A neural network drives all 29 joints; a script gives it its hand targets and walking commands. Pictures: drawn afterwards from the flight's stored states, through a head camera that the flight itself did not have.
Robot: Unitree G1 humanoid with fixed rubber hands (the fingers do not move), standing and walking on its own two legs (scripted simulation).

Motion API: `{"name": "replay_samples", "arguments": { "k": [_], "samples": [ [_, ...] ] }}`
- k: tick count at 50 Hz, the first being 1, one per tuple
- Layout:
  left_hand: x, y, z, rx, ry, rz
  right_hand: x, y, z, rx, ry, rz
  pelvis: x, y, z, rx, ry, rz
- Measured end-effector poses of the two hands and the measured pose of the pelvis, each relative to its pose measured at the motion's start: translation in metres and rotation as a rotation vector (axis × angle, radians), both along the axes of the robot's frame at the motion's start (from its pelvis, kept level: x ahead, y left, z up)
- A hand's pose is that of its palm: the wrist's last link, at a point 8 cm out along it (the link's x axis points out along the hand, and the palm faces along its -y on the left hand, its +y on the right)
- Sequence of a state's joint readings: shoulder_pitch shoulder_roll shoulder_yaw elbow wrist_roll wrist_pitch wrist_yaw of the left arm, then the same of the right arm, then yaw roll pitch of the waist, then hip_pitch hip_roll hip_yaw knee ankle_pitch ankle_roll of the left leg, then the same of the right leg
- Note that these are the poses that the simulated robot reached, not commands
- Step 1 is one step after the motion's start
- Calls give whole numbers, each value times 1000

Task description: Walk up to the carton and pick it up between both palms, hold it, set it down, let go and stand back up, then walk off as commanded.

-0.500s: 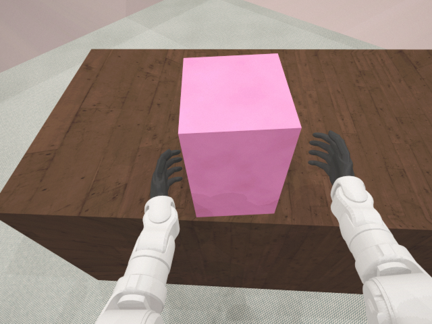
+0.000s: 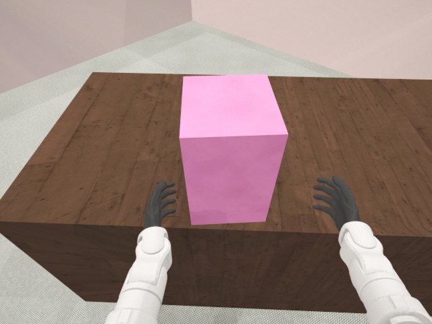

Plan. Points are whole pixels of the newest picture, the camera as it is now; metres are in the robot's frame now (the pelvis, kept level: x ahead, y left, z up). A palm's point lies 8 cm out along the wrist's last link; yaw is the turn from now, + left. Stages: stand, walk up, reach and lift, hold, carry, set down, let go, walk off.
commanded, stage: set down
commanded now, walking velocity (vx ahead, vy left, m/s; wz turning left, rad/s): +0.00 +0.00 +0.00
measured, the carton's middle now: (227, 153) +0.47 +0.04 +0.04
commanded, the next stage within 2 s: let go in 1.88 s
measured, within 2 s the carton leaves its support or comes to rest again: neither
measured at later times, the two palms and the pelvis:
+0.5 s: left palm (146, 256) +0.23 +0.18 +0.01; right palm (366, 260) +0.25 -0.21 +0.01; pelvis +0.01 +0.00 +0.00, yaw +0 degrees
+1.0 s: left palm (139, 271) +0.21 +0.19 +0.00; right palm (371, 282) +0.22 -0.22 +0.00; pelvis +0.02 +0.00 +0.01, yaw +0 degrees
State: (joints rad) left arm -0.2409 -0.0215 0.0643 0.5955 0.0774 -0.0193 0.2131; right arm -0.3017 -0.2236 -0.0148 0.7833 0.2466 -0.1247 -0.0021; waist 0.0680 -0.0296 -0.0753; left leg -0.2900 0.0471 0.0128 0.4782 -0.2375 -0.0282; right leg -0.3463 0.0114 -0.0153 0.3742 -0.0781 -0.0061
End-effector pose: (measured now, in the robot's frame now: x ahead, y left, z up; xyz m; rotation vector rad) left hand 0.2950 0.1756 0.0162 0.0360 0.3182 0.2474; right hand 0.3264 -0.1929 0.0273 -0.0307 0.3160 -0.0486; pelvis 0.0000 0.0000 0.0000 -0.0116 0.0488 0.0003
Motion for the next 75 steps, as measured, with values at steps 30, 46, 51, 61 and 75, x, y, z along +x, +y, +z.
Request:
{"name": "replay_samples", "arguments": {
  "k": [30, 46, 51, 61, 75],
  "samples": [
    [-76, 3, -8, -3, 33, 28, -93, -23, -14, 1, 21, -8, 15, -3, 5, 3, -79, 3],
    [-89, 11, -20, 22, 109, 19, -112, -26, -25, -22, 103, -10, 22, -3, 6, 4, -78, 3],
    [-86, 13, -21, 25, 118, 5, -109, -24, -26, -30, 109, -4, 25, -3, 6, 4, -71, 3],
    [-86, 14, -29, 17, 167, -23, -107, -20, -31, -45, 137, 4, 31, -1, 7, 2, -61, 4],
    [-88, 22, -37, 32, 224, -55, -109, -17, -39, -72, 176, 13, 35, 0, 7, 0, -55, 4]
  ]
}}
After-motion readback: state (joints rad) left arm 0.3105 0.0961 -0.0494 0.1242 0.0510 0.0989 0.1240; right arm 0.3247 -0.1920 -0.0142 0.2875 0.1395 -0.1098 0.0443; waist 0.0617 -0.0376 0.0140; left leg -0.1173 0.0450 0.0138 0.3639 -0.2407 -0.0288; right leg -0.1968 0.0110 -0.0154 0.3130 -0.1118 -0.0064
